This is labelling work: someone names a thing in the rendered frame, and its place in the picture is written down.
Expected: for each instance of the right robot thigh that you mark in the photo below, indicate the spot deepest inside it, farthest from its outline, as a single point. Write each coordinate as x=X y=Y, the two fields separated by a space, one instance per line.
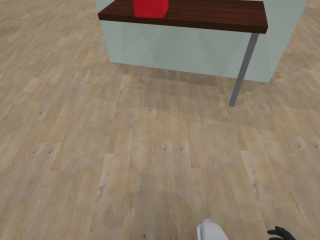
x=210 y=231

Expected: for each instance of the right robot hand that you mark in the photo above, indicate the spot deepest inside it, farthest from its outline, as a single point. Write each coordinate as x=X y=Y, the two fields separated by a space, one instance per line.
x=286 y=235

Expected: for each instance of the table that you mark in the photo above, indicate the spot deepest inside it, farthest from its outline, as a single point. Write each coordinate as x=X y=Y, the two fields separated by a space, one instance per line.
x=227 y=15

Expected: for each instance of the carton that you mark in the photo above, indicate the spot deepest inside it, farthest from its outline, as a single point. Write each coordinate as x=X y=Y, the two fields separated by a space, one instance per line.
x=150 y=8

